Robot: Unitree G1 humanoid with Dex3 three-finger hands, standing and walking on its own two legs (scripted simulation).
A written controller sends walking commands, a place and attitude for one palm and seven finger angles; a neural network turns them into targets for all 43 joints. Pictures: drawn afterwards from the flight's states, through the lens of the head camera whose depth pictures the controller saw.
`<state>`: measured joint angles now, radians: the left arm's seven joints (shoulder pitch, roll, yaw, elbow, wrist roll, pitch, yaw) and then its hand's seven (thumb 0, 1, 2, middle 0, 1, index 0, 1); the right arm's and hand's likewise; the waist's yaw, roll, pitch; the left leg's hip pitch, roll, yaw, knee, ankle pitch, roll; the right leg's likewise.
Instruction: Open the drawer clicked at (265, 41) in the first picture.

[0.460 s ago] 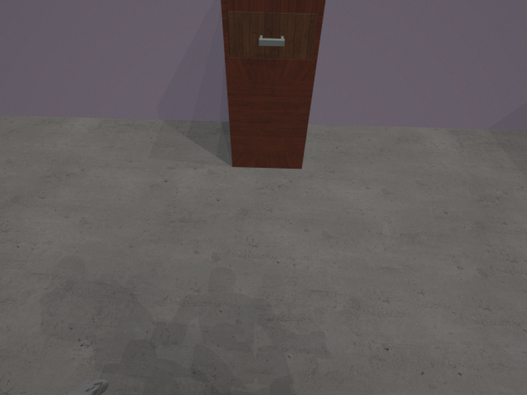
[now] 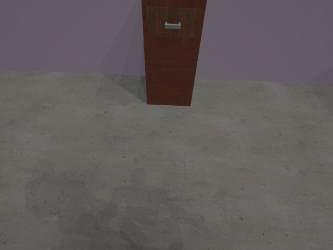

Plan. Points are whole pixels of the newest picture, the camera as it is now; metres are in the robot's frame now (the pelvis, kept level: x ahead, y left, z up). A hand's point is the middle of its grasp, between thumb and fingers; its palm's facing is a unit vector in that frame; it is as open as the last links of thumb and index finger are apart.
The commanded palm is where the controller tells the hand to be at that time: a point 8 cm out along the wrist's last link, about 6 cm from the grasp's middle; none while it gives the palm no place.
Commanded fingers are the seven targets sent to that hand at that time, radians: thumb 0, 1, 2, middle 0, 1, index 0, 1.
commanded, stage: stand and wait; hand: left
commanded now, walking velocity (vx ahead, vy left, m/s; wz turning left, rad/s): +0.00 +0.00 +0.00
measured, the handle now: (172, 25) +1.44 +0.04 -0.04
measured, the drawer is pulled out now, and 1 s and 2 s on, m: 0.00 0.00 0.00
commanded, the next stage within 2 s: look at it before walking up in 0.36 s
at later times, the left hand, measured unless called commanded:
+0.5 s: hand out of the picture +0.06 +0.25 -0.16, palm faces -0.03 -0.94 -0.33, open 7.4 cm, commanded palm none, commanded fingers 0.00 0.90 0.90 -0.20 -0.30 -0.20 -0.30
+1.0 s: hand out of the picture +0.07 +0.24 -0.16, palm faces -0.03 -0.95 -0.32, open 7.4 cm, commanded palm none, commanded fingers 0.00 0.90 0.90 -0.20 -0.30 -0.20 -0.30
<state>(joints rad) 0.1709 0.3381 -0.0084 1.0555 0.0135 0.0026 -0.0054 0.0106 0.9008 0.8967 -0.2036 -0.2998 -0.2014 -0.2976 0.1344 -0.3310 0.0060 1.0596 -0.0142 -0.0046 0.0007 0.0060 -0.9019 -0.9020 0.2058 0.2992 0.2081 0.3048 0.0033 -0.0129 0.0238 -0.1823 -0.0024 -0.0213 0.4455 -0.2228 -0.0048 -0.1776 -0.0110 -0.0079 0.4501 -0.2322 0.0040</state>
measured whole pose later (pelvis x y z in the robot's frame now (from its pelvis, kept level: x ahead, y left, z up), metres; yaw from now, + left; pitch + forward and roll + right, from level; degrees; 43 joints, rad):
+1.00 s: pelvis +0.00 +0.00 +0.00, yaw +0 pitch -2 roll +0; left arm 0.15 0.34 -0.01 1.09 0.02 0.00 0.00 0.01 0.90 0.90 -0.20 -0.30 -0.20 -0.30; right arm 0.12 -0.33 0.01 1.11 -0.01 -0.01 0.00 0.01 -0.90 -0.90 0.21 0.30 0.21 0.30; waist 0.00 -0.01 0.03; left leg -0.15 0.00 -0.02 0.38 -0.19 -0.01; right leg -0.15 0.00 -0.01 0.39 -0.20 0.00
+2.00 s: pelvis +0.30 -0.04 -0.03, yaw -16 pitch -2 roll +0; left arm 0.48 0.14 0.04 1.16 0.01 -0.05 0.02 0.01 0.90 0.90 -0.20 -0.30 -0.20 -0.30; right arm 0.11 -0.12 -0.03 0.99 -0.02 -0.08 0.01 0.00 -0.91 -0.90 0.20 0.30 0.21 0.30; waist 0.03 -0.04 0.05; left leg -0.41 0.04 0.18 0.69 -0.25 0.08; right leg -0.17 0.03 0.04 1.10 -0.48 -0.06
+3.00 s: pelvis +0.64 -0.18 -0.02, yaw -18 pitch -1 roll -2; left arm 0.24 0.18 0.06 1.03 0.02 0.01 0.02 0.01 0.91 0.90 -0.20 -0.30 -0.20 -0.30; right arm 0.21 -0.17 -0.04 1.00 -0.02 0.01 0.01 0.01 -0.92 -0.90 0.20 0.30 0.20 0.30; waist 0.00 -0.05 0.05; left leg -0.39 0.06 0.13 0.69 -0.28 0.05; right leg -0.22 -0.09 -0.24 0.74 -0.47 0.02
